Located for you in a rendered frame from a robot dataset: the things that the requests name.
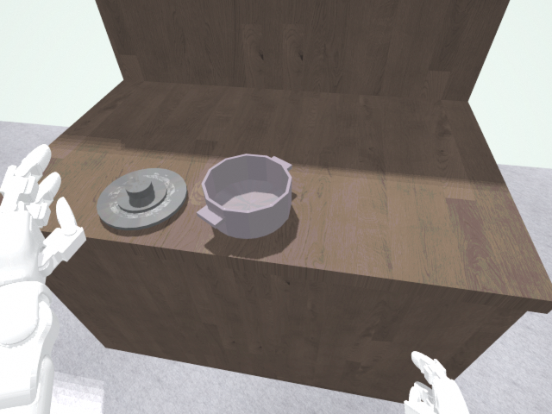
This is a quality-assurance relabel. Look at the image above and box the table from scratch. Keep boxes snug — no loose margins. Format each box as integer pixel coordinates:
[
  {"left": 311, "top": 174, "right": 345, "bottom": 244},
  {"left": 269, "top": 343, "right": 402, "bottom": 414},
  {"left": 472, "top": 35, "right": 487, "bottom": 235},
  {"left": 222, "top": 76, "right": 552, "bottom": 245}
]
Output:
[{"left": 0, "top": 0, "right": 552, "bottom": 404}]

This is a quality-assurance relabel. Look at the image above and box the knob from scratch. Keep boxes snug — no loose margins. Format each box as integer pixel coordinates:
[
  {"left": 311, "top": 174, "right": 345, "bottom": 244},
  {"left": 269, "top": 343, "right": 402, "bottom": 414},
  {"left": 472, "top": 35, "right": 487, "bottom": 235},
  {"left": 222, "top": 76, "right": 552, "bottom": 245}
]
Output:
[{"left": 125, "top": 176, "right": 154, "bottom": 199}]

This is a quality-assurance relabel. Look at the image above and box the lid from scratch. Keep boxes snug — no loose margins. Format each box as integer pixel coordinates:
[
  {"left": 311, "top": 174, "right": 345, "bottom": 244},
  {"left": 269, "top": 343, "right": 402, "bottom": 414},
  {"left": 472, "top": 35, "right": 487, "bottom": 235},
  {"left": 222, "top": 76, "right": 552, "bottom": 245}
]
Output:
[{"left": 97, "top": 168, "right": 187, "bottom": 230}]

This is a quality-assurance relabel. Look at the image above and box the robot left hand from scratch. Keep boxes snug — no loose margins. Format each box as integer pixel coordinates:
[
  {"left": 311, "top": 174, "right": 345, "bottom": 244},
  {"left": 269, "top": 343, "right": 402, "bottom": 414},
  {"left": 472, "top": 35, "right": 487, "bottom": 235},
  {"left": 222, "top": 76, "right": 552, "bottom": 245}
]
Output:
[{"left": 0, "top": 144, "right": 86, "bottom": 287}]

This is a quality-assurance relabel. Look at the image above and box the pot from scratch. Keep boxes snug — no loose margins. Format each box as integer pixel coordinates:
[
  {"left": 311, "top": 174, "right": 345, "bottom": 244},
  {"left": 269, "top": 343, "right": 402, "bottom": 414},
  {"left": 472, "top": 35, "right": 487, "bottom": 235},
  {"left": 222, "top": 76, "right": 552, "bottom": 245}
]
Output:
[{"left": 197, "top": 154, "right": 292, "bottom": 239}]

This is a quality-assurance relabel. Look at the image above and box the robot right hand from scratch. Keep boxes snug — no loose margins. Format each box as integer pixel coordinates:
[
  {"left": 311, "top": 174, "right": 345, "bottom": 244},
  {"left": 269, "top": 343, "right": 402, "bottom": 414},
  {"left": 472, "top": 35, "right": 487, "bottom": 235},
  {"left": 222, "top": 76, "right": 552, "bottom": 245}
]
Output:
[{"left": 404, "top": 351, "right": 469, "bottom": 414}]

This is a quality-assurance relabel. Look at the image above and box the robot left forearm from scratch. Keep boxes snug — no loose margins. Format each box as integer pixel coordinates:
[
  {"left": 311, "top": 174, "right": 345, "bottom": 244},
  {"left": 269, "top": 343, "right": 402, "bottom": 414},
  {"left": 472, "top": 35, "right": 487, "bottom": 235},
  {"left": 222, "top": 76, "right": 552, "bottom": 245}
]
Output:
[{"left": 0, "top": 281, "right": 60, "bottom": 414}]

